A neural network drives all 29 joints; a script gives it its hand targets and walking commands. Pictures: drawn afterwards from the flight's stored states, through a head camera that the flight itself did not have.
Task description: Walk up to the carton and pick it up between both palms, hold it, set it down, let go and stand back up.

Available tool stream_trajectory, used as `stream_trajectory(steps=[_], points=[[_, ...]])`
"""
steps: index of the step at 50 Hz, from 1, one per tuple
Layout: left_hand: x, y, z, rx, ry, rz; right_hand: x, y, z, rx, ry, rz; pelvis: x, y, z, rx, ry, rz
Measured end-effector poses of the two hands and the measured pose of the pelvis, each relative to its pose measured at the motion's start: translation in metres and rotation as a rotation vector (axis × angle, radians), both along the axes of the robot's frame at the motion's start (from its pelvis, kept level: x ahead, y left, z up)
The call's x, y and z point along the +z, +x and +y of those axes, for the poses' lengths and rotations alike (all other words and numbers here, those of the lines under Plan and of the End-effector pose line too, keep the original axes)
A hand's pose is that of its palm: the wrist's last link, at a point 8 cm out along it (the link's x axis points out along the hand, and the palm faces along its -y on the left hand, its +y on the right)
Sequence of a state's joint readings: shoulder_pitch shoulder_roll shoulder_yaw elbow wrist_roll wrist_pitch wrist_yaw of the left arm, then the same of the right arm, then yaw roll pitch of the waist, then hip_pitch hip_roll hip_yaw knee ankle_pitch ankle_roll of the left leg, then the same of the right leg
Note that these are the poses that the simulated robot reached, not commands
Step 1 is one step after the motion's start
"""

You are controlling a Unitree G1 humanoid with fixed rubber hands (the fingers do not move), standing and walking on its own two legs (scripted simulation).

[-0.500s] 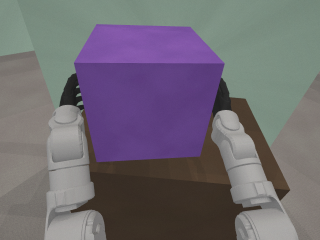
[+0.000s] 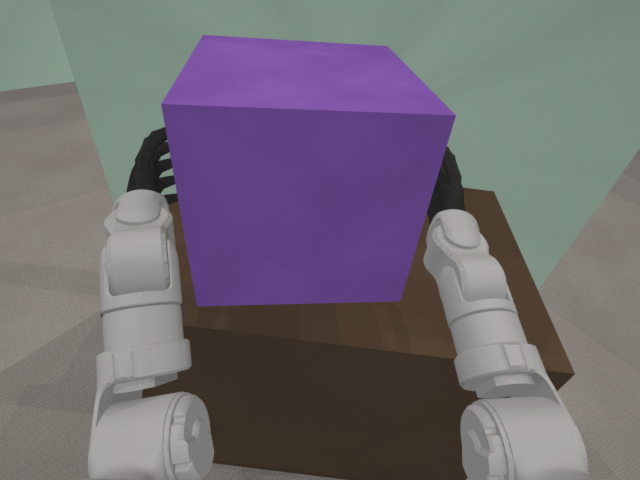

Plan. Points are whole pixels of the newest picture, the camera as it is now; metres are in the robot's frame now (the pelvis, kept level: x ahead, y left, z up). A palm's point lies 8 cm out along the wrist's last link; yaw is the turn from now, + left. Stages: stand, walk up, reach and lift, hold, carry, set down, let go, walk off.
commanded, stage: hold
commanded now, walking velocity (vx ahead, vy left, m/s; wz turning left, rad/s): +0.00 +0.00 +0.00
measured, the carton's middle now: (300, 165) +0.46 +0.00 +0.20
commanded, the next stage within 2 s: set down in 0.76 s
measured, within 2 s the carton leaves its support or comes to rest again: neither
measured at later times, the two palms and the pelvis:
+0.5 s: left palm (145, 193) +0.37 +0.18 +0.21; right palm (441, 205) +0.37 -0.16 +0.20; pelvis +0.02 +0.01 +0.00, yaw +0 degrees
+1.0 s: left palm (144, 200) +0.37 +0.18 +0.20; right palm (442, 208) +0.36 -0.16 +0.20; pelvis +0.01 +0.00 +0.00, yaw +0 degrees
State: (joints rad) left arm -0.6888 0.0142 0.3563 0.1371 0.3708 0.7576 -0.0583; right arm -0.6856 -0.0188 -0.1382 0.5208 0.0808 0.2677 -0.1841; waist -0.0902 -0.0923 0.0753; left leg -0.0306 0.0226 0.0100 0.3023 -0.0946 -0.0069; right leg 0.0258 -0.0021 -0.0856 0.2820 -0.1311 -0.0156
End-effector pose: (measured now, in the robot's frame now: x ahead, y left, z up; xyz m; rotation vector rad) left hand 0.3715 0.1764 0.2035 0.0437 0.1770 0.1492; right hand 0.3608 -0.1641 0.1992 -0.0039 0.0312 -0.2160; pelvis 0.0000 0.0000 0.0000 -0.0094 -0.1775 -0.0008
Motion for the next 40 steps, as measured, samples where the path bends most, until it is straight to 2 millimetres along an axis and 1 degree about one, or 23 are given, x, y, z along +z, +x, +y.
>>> stream_trajectory(steps=[24,35,40], points=[[0.004,0.003,0.003,0.007,0.024,-0.016,0.002,0.004,0.003,0.007,0.006,-0.015,0.000,0.015,0.006,-0.003,-0.004,-0.017],[-0.003,-0.001,0.004,0.014,0.015,0.000,-0.004,0.003,0.004,0.013,0.004,0.002,0.000,0.015,0.004,-0.004,-0.004,-0.028],[-0.003,-0.004,0.004,0.020,0.025,-0.010,-0.002,0.000,0.005,0.012,0.009,-0.009,0.000,0.013,0.003,-0.002,-0.004,-0.025]])
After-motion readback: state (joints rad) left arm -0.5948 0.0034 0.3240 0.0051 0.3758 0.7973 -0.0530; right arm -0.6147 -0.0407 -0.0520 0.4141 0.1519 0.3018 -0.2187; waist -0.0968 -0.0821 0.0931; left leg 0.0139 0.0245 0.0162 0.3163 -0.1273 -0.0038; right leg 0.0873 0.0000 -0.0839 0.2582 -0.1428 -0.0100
